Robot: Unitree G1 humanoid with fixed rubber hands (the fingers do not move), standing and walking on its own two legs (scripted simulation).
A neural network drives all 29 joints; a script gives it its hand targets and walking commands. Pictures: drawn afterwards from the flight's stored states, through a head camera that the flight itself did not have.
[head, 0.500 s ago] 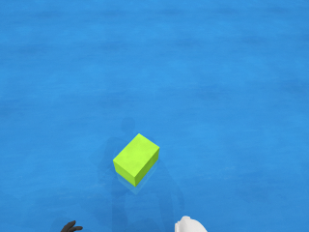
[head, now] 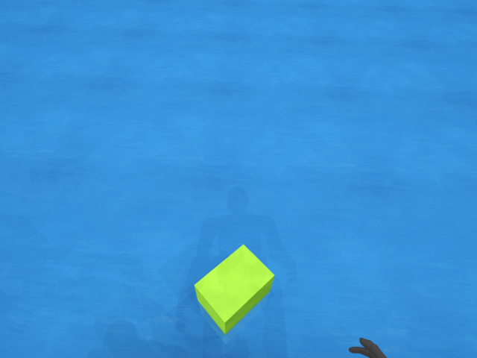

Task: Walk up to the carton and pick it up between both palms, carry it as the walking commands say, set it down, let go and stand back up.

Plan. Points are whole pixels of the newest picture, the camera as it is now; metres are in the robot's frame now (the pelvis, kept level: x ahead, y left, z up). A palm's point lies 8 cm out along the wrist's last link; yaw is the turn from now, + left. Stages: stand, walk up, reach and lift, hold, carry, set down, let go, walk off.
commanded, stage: walk up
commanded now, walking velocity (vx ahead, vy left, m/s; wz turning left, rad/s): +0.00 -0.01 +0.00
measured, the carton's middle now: (234, 288) +0.50 +0.05 -0.68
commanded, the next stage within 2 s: none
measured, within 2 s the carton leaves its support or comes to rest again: neither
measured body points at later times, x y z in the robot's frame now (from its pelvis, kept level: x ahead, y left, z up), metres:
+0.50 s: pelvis +0.00 -0.07 +0.00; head +0.03 -0.10 +0.45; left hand +0.10 +0.17 -0.13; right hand +0.00 -0.31 -0.17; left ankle -0.01 +0.06 -0.72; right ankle +0.00 -0.17 -0.73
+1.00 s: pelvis +0.01 -0.09 +0.01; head +0.02 -0.10 +0.46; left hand +0.02 +0.14 -0.15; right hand +0.01 -0.32 -0.15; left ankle -0.01 +0.05 -0.73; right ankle +0.00 -0.17 -0.73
